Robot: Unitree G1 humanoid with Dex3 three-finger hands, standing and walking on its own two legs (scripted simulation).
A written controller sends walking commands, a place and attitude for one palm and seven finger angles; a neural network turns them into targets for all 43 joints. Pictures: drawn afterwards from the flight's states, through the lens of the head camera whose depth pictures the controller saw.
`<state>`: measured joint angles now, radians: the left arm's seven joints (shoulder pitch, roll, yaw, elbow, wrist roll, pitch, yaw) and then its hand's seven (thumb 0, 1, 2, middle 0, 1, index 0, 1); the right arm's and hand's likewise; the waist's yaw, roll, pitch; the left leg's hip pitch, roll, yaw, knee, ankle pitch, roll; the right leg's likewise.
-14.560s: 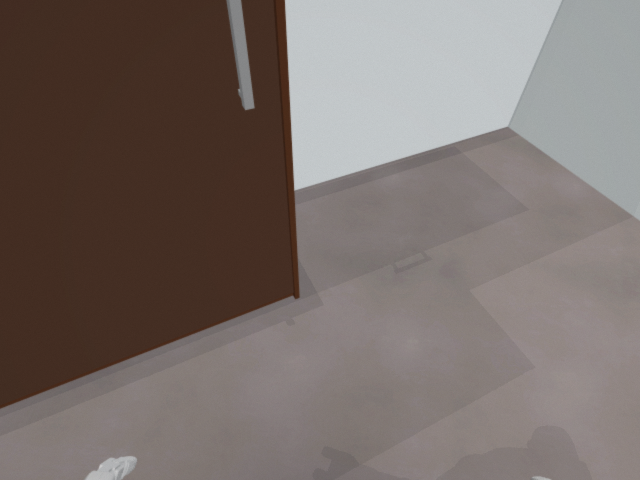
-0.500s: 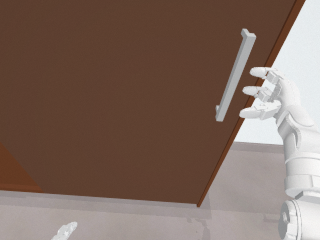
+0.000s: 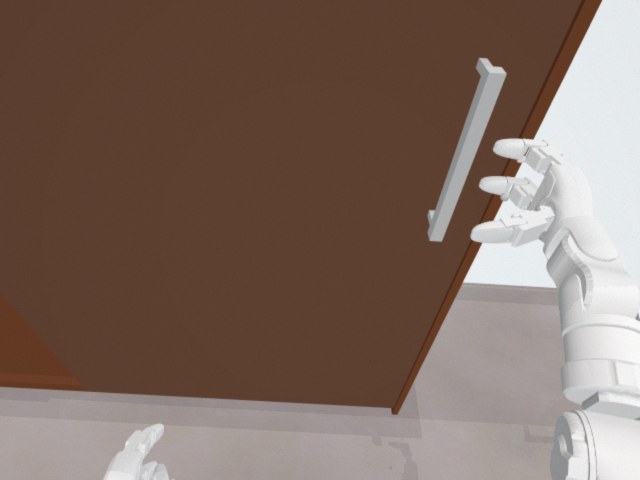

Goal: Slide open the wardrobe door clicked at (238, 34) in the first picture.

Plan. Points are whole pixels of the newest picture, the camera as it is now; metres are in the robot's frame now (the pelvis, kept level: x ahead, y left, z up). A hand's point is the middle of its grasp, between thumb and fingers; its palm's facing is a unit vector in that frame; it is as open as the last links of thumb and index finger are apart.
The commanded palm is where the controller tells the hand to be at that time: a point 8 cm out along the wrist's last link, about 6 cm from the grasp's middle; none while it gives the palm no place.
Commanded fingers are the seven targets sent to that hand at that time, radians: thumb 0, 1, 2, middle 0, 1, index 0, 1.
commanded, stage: move the hooked fingers beside the handle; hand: right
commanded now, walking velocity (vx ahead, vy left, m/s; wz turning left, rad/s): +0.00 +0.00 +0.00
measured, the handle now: (456, 160) +0.49 -0.15 +0.19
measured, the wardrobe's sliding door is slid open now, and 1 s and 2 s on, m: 0.00 0.00 0.00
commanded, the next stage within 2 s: feel for the door with the fingertips in 0.72 s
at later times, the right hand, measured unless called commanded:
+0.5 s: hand (503, 191) +0.42 -0.19 +0.19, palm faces +0.06 +1.00 +0.00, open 14.0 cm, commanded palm +0.40 -0.24 +0.20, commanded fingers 0.00 0.50 -0.30 0.30 1.20 0.30 1.20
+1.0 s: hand (502, 192) +0.41 -0.18 +0.20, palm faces +0.01 +1.00 +0.01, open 14.0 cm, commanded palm +0.39 -0.23 +0.20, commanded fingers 0.00 0.50 -0.30 0.30 1.20 0.30 1.20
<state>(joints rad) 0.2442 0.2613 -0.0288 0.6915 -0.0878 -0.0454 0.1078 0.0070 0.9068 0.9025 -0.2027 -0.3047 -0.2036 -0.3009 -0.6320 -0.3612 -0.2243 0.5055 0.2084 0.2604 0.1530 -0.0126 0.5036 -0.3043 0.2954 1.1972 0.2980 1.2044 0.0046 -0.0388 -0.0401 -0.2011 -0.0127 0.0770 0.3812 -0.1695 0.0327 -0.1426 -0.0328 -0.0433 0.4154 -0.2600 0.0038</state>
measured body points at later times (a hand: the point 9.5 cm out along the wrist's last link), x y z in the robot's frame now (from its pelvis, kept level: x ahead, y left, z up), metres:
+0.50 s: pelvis +0.00 +0.00 +0.00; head -0.01 +0.01 +0.45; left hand +0.11 +0.26 -0.11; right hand +0.42 -0.25 +0.20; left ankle +0.02 +0.10 -0.74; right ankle -0.02 -0.12 -0.74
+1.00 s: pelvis +0.01 -0.01 +0.00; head -0.01 -0.01 +0.45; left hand +0.15 +0.24 -0.10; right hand +0.41 -0.24 +0.20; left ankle +0.02 +0.10 -0.74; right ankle -0.02 -0.12 -0.74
